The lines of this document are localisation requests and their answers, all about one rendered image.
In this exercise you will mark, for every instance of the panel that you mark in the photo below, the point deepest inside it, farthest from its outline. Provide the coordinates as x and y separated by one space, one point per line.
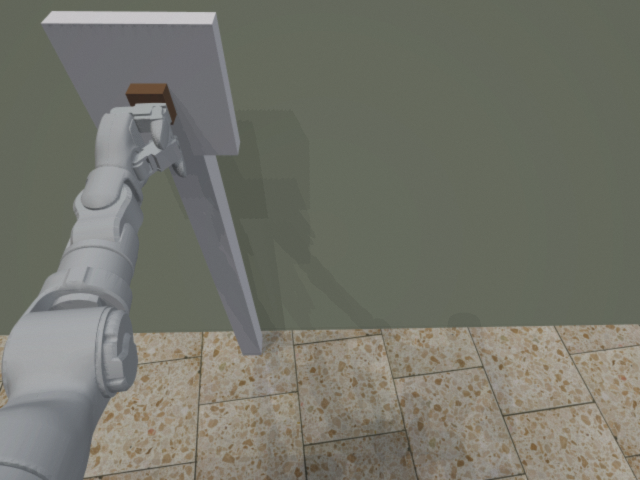
103 52

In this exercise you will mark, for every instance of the left robot hand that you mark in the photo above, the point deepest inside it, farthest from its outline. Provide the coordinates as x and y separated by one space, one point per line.
120 144

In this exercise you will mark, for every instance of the robot left forearm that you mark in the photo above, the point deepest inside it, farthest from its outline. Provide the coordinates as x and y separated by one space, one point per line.
98 263

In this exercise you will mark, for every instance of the button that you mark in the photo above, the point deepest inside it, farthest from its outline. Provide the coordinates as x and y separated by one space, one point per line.
151 93

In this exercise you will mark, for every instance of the robot left upper arm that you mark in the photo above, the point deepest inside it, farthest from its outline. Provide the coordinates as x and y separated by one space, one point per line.
62 368

